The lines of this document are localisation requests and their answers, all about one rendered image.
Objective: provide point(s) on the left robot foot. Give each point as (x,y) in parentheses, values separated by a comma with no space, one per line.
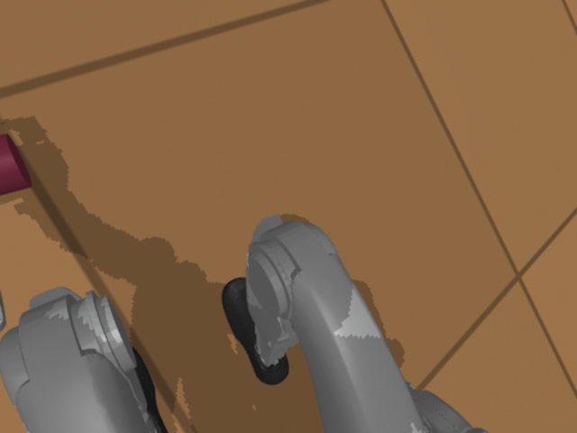
(149,393)

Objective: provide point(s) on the right robot hand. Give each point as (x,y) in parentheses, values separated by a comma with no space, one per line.
(437,415)

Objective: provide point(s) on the can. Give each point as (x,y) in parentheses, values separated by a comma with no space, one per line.
(13,173)

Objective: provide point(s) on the right robot foot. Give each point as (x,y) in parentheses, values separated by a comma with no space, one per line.
(236,310)

